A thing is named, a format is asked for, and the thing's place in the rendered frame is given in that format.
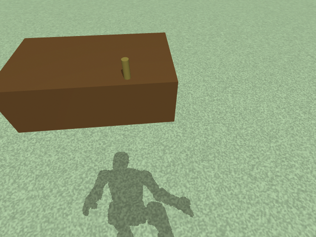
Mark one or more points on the can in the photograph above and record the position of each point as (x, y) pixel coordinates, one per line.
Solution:
(126, 68)

